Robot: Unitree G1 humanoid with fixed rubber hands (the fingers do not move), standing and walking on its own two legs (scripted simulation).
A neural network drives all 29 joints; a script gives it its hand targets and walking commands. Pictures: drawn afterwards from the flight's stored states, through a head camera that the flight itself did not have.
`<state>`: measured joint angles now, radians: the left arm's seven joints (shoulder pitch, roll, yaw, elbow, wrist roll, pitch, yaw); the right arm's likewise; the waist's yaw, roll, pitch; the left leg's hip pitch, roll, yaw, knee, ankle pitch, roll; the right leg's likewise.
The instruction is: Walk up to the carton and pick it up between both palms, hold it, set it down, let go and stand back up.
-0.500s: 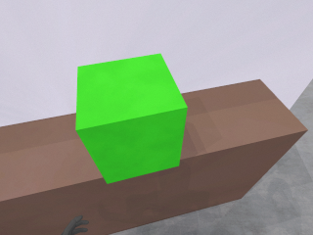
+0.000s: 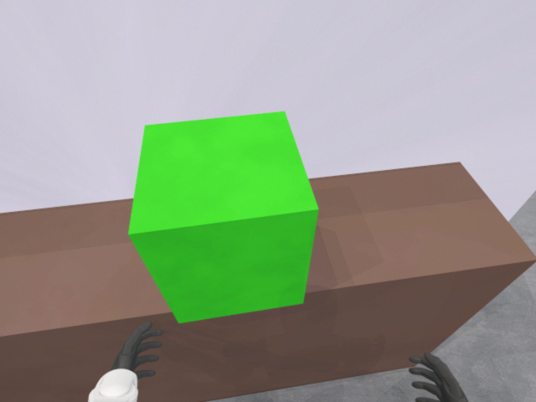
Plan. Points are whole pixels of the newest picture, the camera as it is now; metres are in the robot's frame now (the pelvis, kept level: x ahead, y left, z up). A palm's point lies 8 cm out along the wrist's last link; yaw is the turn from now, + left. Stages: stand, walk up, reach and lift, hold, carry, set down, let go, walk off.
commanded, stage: reach and lift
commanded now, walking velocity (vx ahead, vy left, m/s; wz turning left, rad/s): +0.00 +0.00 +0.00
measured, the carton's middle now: (229, 220) +0.37 +0.10 +0.06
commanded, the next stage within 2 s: none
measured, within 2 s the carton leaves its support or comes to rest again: neither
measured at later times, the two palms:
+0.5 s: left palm (105, 373) +0.17 +0.26 -0.03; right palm (433, 380) +0.18 -0.19 -0.03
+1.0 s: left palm (96, 375) +0.16 +0.25 +0.02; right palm (431, 359) +0.19 -0.18 +0.02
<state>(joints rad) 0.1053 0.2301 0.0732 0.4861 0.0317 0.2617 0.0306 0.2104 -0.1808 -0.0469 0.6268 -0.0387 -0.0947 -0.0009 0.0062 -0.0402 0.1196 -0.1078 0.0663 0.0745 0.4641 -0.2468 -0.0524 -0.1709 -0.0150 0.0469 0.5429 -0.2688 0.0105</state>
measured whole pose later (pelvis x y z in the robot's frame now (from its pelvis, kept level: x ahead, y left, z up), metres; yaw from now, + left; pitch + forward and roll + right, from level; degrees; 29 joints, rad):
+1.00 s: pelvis +0.02 +0.01 +0.01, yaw +0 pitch -6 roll +0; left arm 0.46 0.17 0.02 -0.03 -0.08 0.03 0.09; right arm 0.46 -0.18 0.04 0.09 0.18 -0.13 0.01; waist 0.10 -0.02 0.05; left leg 0.01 0.06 0.07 0.28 -0.18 -0.04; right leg -0.05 -0.02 0.05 0.32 -0.18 0.02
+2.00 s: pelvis +0.01 +0.00 +0.01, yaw +0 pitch -2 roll +0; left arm 0.04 0.22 0.20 -0.42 -0.20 0.65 0.06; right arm -0.03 -0.31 0.05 -0.21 0.39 0.34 -0.15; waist 0.10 -0.01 0.08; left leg -0.09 0.07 0.04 0.29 -0.16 -0.06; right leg -0.13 0.00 0.05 0.33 -0.16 0.01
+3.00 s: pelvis +0.00 +0.00 +0.01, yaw +3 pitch +2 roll -1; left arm -0.73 0.36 0.21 0.19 -0.22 0.84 0.11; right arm -0.87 -0.40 0.11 0.55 0.53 0.50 -0.14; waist 0.09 -0.02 -0.03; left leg -0.24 0.07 -0.02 0.37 -0.16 -0.06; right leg -0.23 0.01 0.00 0.35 -0.15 0.01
